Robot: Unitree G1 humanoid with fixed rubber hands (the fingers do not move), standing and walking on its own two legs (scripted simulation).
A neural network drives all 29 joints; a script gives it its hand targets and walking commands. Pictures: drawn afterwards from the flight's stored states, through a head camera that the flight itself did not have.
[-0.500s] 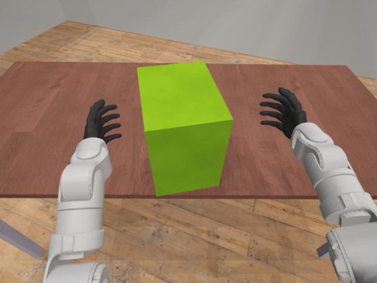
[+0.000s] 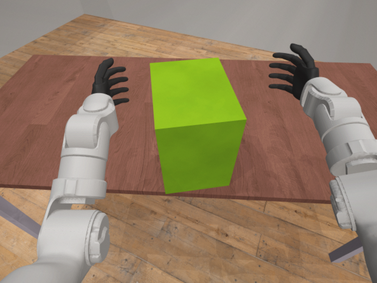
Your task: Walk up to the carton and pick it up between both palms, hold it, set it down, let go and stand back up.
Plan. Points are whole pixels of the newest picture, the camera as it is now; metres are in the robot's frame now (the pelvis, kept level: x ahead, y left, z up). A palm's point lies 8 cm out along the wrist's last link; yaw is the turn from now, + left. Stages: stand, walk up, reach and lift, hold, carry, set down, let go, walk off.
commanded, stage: reach and lift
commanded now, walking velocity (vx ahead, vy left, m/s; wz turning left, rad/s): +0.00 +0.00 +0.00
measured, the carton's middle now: (191, 127) +0.48 +0.03 +0.05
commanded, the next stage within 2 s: none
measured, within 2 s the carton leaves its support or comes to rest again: neither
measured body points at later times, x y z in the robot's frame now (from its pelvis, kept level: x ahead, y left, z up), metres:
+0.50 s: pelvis +0.00 +0.00 +0.00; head +0.05 -0.01 +0.45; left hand +0.44 +0.20 +0.15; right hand +0.50 -0.17 +0.16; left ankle -0.02 +0.14 -0.75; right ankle +0.01 -0.10 -0.75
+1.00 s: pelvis -0.01 +0.00 -0.01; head +0.05 -0.01 +0.44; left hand +0.44 +0.18 +0.09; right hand +0.49 -0.15 +0.10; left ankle -0.02 +0.14 -0.75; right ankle +0.01 -0.10 -0.75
